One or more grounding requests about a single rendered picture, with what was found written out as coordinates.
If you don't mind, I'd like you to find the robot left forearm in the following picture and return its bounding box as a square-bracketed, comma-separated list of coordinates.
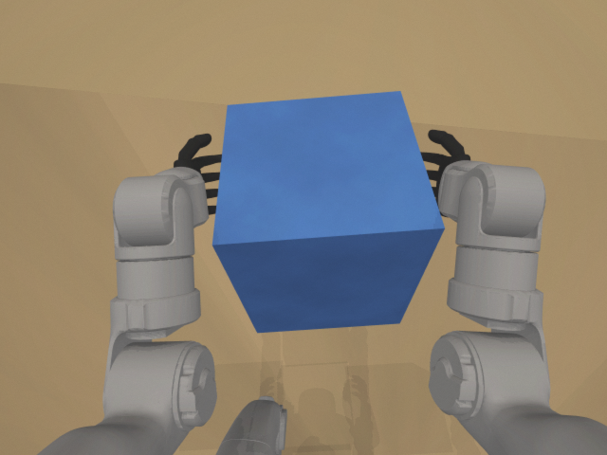
[102, 167, 209, 412]

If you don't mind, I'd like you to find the robot left hand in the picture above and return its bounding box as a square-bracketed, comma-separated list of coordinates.
[174, 134, 222, 215]

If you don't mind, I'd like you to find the robot right forearm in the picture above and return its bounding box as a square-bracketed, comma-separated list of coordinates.
[438, 160, 550, 398]

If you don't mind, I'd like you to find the robot right hand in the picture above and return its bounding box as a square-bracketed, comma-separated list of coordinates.
[420, 130, 470, 217]

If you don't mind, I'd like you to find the left robot thigh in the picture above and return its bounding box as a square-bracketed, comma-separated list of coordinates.
[216, 400, 287, 455]

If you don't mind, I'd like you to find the robot right upper arm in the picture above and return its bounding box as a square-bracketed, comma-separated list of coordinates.
[429, 331, 607, 455]

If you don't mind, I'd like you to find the robot left upper arm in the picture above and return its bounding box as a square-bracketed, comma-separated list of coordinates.
[37, 341, 217, 455]

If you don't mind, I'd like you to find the carton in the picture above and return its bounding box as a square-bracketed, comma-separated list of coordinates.
[212, 91, 445, 333]

